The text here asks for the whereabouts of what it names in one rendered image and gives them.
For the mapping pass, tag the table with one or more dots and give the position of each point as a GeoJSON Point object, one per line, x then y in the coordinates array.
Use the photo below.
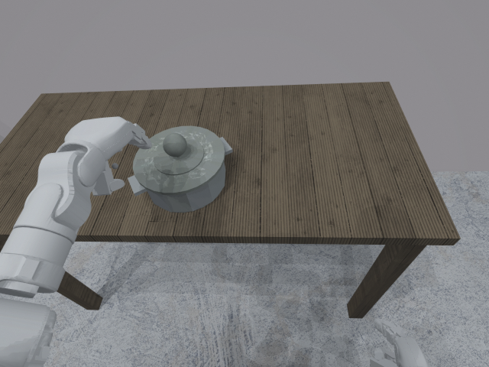
{"type": "Point", "coordinates": [333, 163]}

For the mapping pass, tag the robot right hand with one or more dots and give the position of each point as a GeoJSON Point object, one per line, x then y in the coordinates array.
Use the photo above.
{"type": "Point", "coordinates": [407, 351]}

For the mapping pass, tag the knob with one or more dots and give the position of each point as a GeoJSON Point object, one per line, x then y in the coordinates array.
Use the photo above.
{"type": "Point", "coordinates": [175, 145]}

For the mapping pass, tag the robot left hand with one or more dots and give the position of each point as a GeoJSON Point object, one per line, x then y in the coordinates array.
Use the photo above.
{"type": "Point", "coordinates": [109, 135]}

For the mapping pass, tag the robot left forearm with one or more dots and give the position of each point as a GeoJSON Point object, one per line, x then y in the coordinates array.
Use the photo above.
{"type": "Point", "coordinates": [33, 256]}

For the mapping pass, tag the robot left upper arm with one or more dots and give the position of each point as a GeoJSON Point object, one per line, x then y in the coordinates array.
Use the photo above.
{"type": "Point", "coordinates": [25, 333]}

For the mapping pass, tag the pot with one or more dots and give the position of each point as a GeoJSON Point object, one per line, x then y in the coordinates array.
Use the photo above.
{"type": "Point", "coordinates": [187, 202]}

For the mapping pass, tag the lid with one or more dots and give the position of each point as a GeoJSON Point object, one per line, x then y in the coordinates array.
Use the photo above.
{"type": "Point", "coordinates": [161, 173]}

